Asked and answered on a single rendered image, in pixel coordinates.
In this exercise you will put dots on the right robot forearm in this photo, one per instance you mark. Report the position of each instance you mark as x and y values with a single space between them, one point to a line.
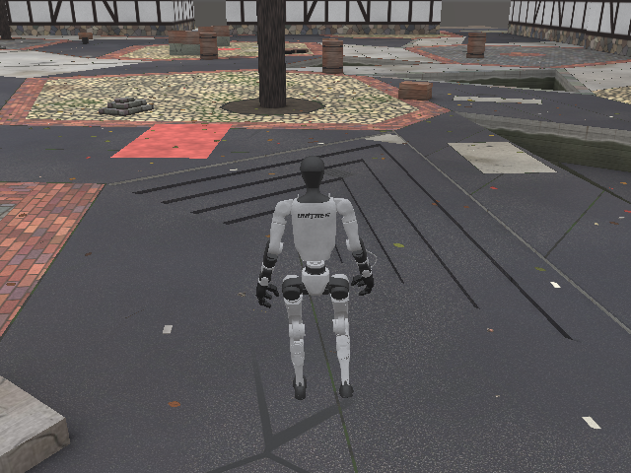
362 260

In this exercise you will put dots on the humanoid robot head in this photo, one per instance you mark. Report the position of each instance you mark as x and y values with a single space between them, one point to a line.
312 170

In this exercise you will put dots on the left robot upper arm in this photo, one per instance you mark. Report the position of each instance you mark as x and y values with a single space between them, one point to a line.
282 209

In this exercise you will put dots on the right robot upper arm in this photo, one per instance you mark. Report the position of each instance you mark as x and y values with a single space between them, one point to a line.
345 208

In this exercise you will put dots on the left robot forearm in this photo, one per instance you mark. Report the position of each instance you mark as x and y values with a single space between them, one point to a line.
267 267

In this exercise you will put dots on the robot right thigh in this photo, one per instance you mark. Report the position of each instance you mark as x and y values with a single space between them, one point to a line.
339 292

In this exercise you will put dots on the right robot hand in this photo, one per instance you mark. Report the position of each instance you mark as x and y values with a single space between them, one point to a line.
369 281

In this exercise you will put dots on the left robot hand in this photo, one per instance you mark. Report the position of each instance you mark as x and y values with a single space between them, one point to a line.
262 294

